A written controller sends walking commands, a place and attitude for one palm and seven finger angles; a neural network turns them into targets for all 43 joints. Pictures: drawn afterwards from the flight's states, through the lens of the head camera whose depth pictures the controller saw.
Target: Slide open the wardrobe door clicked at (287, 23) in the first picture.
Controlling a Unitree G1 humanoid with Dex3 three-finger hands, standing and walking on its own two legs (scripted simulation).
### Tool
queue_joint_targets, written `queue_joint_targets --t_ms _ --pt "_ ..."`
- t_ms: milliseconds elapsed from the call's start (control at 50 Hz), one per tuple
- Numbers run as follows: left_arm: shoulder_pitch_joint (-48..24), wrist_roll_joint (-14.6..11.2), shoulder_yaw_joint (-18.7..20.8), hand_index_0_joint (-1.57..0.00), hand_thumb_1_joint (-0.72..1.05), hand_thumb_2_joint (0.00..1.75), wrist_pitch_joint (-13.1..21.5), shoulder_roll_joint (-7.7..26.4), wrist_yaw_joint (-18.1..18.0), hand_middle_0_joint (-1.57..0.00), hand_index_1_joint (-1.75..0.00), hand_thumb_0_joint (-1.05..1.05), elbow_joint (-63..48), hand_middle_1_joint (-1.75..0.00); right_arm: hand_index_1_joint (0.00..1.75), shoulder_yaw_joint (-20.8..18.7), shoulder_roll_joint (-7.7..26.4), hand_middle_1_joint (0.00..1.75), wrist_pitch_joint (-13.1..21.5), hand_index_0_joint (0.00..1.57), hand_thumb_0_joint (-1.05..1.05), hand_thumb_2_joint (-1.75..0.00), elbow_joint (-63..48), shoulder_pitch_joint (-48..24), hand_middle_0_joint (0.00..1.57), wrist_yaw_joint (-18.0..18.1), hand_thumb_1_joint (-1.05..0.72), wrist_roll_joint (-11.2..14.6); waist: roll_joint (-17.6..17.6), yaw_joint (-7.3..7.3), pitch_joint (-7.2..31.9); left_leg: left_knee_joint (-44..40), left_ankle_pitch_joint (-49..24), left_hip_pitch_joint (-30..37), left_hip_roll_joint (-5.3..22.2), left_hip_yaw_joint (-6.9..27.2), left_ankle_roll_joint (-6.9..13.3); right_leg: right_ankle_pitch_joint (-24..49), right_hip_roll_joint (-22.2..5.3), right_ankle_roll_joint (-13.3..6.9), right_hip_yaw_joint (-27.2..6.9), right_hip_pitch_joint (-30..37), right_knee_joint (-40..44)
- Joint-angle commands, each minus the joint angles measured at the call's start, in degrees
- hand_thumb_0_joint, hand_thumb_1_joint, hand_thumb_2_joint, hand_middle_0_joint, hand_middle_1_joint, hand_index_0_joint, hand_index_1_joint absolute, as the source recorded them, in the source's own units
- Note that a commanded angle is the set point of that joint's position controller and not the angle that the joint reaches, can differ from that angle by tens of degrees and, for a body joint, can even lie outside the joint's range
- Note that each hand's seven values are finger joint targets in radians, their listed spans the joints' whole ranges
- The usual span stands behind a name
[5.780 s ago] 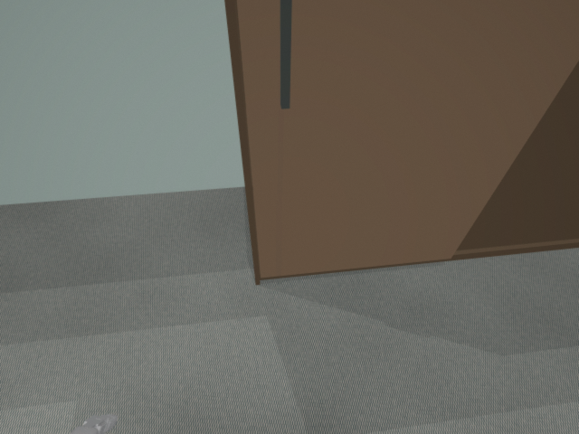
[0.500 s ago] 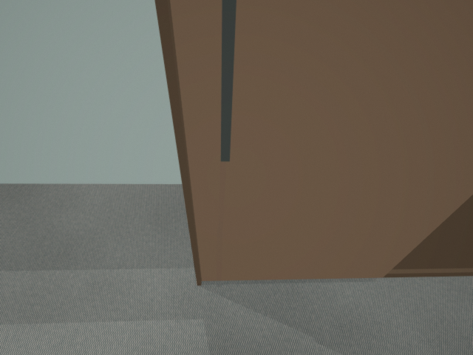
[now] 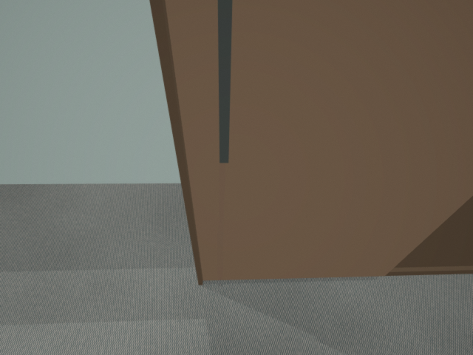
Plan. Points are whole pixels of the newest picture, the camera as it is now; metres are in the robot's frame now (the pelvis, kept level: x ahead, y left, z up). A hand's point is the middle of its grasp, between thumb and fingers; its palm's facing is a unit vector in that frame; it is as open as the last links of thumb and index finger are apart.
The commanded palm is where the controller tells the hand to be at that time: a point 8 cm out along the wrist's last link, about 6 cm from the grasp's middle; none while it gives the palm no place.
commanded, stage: raise the hand with hooked fingers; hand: left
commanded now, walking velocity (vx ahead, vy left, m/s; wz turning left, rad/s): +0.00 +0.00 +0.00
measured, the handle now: (224, 90) +0.49 +0.06 +0.20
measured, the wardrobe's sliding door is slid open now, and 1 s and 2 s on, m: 0.00 0.00 0.00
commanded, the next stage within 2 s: none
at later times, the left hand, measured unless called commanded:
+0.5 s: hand (98, 341) +0.14 +0.21 +0.01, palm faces +0.25 -0.97 -0.06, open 9.2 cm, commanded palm +0.13 +0.26 +0.02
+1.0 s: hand (67, 272) +0.20 +0.25 +0.09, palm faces +0.14 -0.99 -0.06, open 12.2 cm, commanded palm +0.17 +0.30 +0.11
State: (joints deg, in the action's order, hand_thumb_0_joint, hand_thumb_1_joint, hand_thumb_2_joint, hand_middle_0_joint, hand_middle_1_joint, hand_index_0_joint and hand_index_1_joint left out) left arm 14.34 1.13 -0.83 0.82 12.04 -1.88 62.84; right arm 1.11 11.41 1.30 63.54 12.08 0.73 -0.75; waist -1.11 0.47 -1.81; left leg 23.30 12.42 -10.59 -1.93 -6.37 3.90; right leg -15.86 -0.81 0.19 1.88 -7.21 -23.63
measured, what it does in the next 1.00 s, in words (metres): stands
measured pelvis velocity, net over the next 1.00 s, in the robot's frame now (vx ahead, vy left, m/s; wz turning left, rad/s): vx -0.01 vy -0.02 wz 0.07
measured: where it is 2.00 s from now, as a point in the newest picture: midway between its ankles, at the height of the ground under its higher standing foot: outside the picture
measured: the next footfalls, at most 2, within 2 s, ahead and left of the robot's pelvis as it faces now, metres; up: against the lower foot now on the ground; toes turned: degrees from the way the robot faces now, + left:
none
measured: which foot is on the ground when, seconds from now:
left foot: down 0.00-1.00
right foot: down 0.00-1.00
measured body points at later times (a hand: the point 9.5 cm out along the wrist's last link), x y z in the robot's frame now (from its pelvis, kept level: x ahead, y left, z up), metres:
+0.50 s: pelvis -0.03 -0.05 -0.06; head +0.00 -0.03 +0.39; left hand +0.12 +0.26 +0.01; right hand +0.20 -0.27 -0.10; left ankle +0.00 +0.07 -0.74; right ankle -0.02 -0.11 -0.74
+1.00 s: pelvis -0.01 -0.02 -0.02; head +0.00 -0.02 +0.43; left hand +0.19 +0.30 +0.10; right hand +0.18 -0.24 -0.09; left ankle +0.00 +0.07 -0.74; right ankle -0.02 -0.11 -0.74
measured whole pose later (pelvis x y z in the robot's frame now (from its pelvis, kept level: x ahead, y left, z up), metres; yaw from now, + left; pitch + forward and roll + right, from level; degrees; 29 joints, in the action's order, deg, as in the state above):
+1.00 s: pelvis -0.01 -0.02 -0.02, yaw +4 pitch +3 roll -1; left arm 13.6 -21.6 20.5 7.2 20.0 20.5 -1.5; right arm 2.1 15.3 16.1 36.3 15.0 5.4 3.4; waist 1.8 2.6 2.9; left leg 38.6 18.3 -23.0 -0.8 -1.9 2.8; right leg -20.4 1.4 -2.0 5.0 -18.3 -36.0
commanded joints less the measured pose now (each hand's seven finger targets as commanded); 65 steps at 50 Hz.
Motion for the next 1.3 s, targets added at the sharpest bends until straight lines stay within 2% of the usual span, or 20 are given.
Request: queue_joint_targets --t_ms 0,20,40,60,80,100,140,160,200,260,300,320,380,400,460,600,720,880,1060,1280 --pt "-23.98 -6.07 15.80 -0.20 0.85 0.88 11.57 24.95 -4.89 -0.20 -0.33 0.00 -87.86 -0.33 0.30 -1.22 9.46 0.30 12.79 0.20 0.00 -0.90 -23.21 1.16 0.20 3.83 -0.90 3.22 20.52 -2.20 23.20 -0.50 -29.71 24.02 7.62 11.17 -7.81 6.33 0.21 -1.81 0.05 -10.50 -9.94" --pt "4.36 -7.90 5.16 -0.21 0.83 0.87 5.49 6.29 -4.42 -0.21 -0.34 0.00 -75.53 -0.34 0.30 -1.73 7.20 0.30 15.48 0.20 0.00 -0.90 -24.53 0.65 0.20 3.15 -0.90 2.54 18.58 -0.75 19.21 -3.66 -29.17 19.64 8.53 12.97 -8.49 -3.55 0.98 -1.98 1.85 -15.62 -14.03" --pt "7.60 -9.66 4.96 -0.21 0.81 0.86 3.41 0.90 -4.45 -0.21 -0.36 0.00 -66.94 -0.36 0.30 -2.93 7.51 0.30 15.61 0.20 0.00 -0.90 -21.92 2.23 0.20 2.97 -0.90 2.86 10.05 -2.77 10.61 -3.58 -21.99 11.96 7.03 12.27 -7.61 -4.51 0.53 -1.02 1.66 -17.73 -14.52" --pt "1.79 -10.51 5.94 -0.21 0.78 0.85 6.13 2.18 -3.20 -0.21 -0.37 0.00 -69.51 -0.37 0.30 -3.89 9.62 0.30 15.95 0.20 0.00 -0.90 -25.73 0.26 0.20 2.49 -0.90 2.57 6.14 -3.07 3.43 -0.09 -12.53 3.70 5.93 11.98 -6.18 -4.32 0.52 -1.23 2.50 -19.58 -11.45" --pt "4.26 -11.01 10.42 -0.21 0.76 0.84 9.38 4.43 -1.45 -0.21 -0.39 0.00 -63.96 -0.39 0.30 -4.69 10.75 0.30 15.79 0.20 0.00 -0.90 -26.38 -0.64 0.20 2.16 -0.90 1.75 0.73 -2.47 1.98 3.86 -4.08 -2.51 4.62 11.44 -5.57 -3.39 1.02 -1.53 3.46 -21.00 -8.73" --pt "12.63 -11.99 12.69 -0.21 0.74 0.83 12.79 3.95 1.56 -0.21 -0.40 0.00 -57.22 -0.40 0.30 -5.03 10.86 0.30 15.39 0.20 0.00 -0.90 -28.25 -1.02 0.20 1.55 -0.90 1.76 -2.38 -0.37 1.84 7.72 -1.85 -8.01 3.05 10.08 -5.71 -1.44 1.31 -1.98 4.24 -20.56 -7.73" --pt "18.96 -15.38 14.15 -0.22 0.69 0.81 22.17 1.08 8.85 -0.22 -0.43 0.00 -48.44 -0.43 0.30 -5.31 10.63 0.30 14.33 0.20 0.00 -0.90 -30.07 -3.89 0.20 0.89 -0.90 1.44 -15.35 1.25 2.99 16.15 0.68 -18.88 2.27 8.12 -4.95 -3.34 1.66 -1.89 3.63 -26.43 -14.19" --pt "19.31 -17.10 12.87 -0.22 0.67 0.80 27.12 -0.24 13.46 -0.22 -0.45 0.00 -48.39 -0.45 0.30 -5.54 10.88 0.30 14.43 0.20 0.00 -0.90 -31.50 -5.13 0.20 0.38 -0.90 1.60 -16.05 1.57 3.10 19.47 3.54 -23.88 1.79 7.21 -5.03 -5.85 1.26 -1.89 2.45 -29.21 -16.98" --pt "20.40 -19.37 18.42 -0.22 0.62 0.78 31.46 5.88 21.13 -0.22 -0.48 0.00 -45.92 -0.48 0.30 -6.31 11.50 0.30 14.58 0.20 0.00 -0.90 -35.62 -5.14 0.20 -0.50 -0.90 2.66 -8.08 3.22 6.70 23.61 5.08 -27.67 0.95 5.77 -4.90 -7.03 -0.22 -2.60 -2.39 -27.69 -19.19" --pt "13.13 -22.34 23.32 -0.22 0.55 0.75 25.72 13.18 24.13 -0.22 -0.53 0.00 -60.29 -0.53 0.30 -5.59 11.43 0.30 13.65 0.20 0.00 -0.90 -42.54 -7.01 0.20 0.55 -0.90 3.70 1.01 4.22 15.64 23.77 6.69 -27.18 -0.06 4.07 -3.32 -10.18 -0.72 -1.57 -5.69 -22.20 -17.24" --pt "6.13 -23.47 24.86 -0.23 0.50 0.73 24.15 15.16 22.24 -0.23 -0.55 0.00 -68.03 -0.55 0.30 -4.96 10.41 0.30 13.26 0.20 0.00 -0.90 -43.11 -4.91 0.20 2.01 -0.90 3.57 0.22 2.32 15.18 25.30 8.93 -27.36 0.66 4.87 -2.85 -15.70 -0.91 -0.42 -8.93 -23.50 -14.45" --pt "1.66 -23.06 24.01 -0.23 0.48 0.72 24.94 14.69 20.82 -0.23 -0.57 0.00 -73.02 -0.57 0.30 -4.80 9.95 0.30 13.48 0.20 0.00 -0.90 -43.45 -4.26 0.20 2.49 -0.90 3.40 3.14 1.07 15.19 25.72 8.75 -25.94 0.99 5.22 -2.43 -16.44 -1.12 -0.24 -9.99 -24.35 -13.45" --pt "-5.04 -21.74 22.40 -0.24 0.41 0.69 28.99 14.51 17.41 -0.24 -0.62 0.00 -80.59 -0.62 0.30 -4.05 9.35 0.30 14.81 0.20 0.00 -0.90 -40.66 -1.36 0.20 3.61 -0.90 2.72 6.33 -1.78 15.12 25.61 5.00 -21.32 2.15 6.95 -1.70 -9.59 -0.15 -0.60 -8.18 -24.94 -13.93" --pt "-8.24 -21.49 21.14 -0.24 0.39 0.68 29.99 15.09 17.80 -0.24 -0.63 0.00 -81.25 -0.63 0.30 -3.70 9.87 0.30 15.18 0.20 0.00 -0.90 -39.59 -0.64 0.20 3.99 -0.90 2.48 4.17 -3.31 14.61 26.39 4.30 -21.33 2.44 7.60 -1.49 -7.00 -0.10 -0.14 -8.77 -24.70 -13.96" --pt "-6.87 -21.01 17.77 -0.24 0.32 0.65 28.84 13.95 21.30 -0.24 -0.68 0.00 -75.02 -0.68 0.30 -2.94 10.57 0.30 16.57 0.20 0.00 -0.90 -37.08 -0.44 0.20 4.78 -0.90 3.20 7.52 -3.89 11.44 24.65 3.89 -19.94 2.50 8.05 -1.40 -4.44 0.14 -0.34 -7.37 -24.58 -12.93" --pt "0.36 -24.74 28.23 -0.25 0.15 0.58 15.96 19.99 24.84 -0.25 -0.78 0.00 -67.13 -0.78 0.30 -2.30 10.32 0.30 16.85 0.20 0.00 -0.90 -37.81 -2.90 0.20 5.11 -0.90 3.87 1.21 2.24 16.42 19.81 -3.12 -17.23 2.36 8.81 -1.97 9.54 -2.08 2.39 -8.22 -11.35 -10.05" --pt "1.38 -25.87 28.03 -0.26 0.01 0.52 15.18 16.86 22.98 -0.26 -0.87 0.00 -72.28 -0.87 0.30 -2.23 9.88 0.30 17.60 0.20 0.00 -0.90 -38.26 -2.44 0.20 3.73 -0.90 3.84 -0.10 2.72 15.69 15.86 -8.42 -12.54 2.16 7.99 -1.93 21.27 -0.89 2.51 -4.31 -9.79 -10.74" --pt "-8.34 -24.08 27.81 -0.28 -0.17 0.44 11.68 20.53 21.99 -0.28 -0.99 0.00 -77.37 -0.99 0.30 -1.86 10.56 0.30 18.81 0.20 0.00 -0.90 -37.24 -2.64 0.20 5.07 -0.90 4.36 4.57 1.80 14.15 10.29 -5.59 -5.28 2.58 8.54 -1.60 7.77 1.36 -0.55 0.20 -12.33 -7.49" --pt "-17.60 -23.87 28.43 -0.29 -0.38 0.35 3.94 22.63 22.74 -0.29 -1.12 0.00 -77.20 -1.12 0.30 -0.34 10.04 0.30 18.70 0.20 0.00 -0.90 -36.89 -4.85 0.20 5.85 -0.90 4.94 8.42 2.62 12.08 5.17 -7.33 1.20 2.80 10.21 -2.37 9.15 1.82 -1.59 1.67 -9.38 -4.01" --pt "-30.53 -22.33 30.12 -0.30 -0.50 0.30 -6.34 26.46 22.37 -0.30 -1.20 0.00 -77.29 -1.20 0.30 1.11 9.73 0.30 15.95 0.20 0.00 -0.90 -37.43 -7.79 0.20 6.02 -0.90 5.62 7.25 2.67 10.92 0.06 -4.45 5.71 3.13 12.44 -3.28 6.27 2.11 -1.93 2.27 -7.85 -0.43"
